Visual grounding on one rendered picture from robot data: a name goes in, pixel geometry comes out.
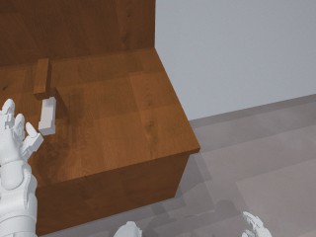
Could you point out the left robot forearm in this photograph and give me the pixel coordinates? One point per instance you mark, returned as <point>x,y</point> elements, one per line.
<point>18,202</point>

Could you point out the counter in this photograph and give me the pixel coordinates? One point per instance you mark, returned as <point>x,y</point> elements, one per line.
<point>122,139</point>

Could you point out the left robot thigh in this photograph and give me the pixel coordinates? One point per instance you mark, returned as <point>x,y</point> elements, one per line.
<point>129,230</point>

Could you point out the robot left shin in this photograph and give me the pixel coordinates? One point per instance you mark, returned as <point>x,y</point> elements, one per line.
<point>130,223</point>

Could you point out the left robot hand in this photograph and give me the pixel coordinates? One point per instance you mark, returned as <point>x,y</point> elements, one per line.
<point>12,146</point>

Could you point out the right robot hand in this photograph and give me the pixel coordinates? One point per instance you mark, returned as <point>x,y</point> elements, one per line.
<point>256,225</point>

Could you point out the tap lever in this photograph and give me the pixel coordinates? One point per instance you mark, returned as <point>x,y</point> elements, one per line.
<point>47,118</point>

